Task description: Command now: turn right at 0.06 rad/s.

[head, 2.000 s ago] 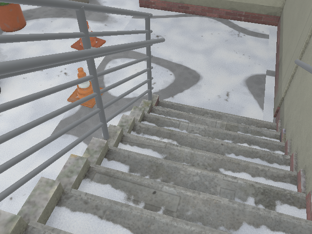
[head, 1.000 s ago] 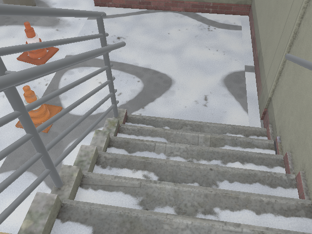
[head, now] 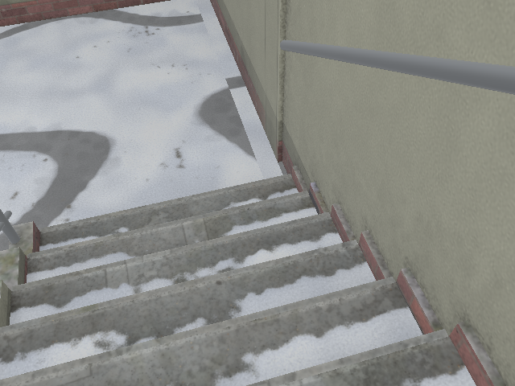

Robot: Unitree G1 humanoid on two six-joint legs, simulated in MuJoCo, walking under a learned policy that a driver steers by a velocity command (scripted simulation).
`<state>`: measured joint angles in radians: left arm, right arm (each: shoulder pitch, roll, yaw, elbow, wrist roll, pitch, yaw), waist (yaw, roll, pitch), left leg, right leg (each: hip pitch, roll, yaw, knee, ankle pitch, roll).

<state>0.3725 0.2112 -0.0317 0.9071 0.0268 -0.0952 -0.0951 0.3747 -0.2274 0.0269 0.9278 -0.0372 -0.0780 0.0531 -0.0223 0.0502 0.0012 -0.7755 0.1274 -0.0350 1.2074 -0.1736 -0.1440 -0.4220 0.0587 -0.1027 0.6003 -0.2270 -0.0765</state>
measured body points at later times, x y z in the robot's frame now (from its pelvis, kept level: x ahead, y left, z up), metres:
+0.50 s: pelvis +0.04 +0.02 +0.01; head +0.03 +0.02 +0.46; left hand +0.07 +0.25 -0.14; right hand +0.09 -0.21 -0.13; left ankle +0.08 +0.15 -0.72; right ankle +0.05 -0.08 -0.72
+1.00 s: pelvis +0.19 +0.04 -0.01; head +0.20 +0.04 +0.44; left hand +0.33 +0.25 -0.14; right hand +0.04 -0.15 -0.15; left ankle +0.06 +0.13 -0.72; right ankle +0.38 -0.11 -0.69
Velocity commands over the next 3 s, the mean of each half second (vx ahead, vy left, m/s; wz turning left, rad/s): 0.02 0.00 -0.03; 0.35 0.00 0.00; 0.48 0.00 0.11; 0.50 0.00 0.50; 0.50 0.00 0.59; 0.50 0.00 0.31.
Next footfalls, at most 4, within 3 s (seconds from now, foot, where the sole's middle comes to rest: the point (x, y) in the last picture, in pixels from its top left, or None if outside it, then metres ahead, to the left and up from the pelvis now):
0.10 left None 0.10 0.14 -0.76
1.20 right None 0.47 -0.10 -0.92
1.72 left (230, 351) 0.70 0.13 -1.08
2.10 right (272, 291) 1.00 -0.02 -1.24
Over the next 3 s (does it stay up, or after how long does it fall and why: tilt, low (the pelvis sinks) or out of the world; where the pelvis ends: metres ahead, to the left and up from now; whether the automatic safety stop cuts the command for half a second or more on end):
stays up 1.27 0.35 -0.66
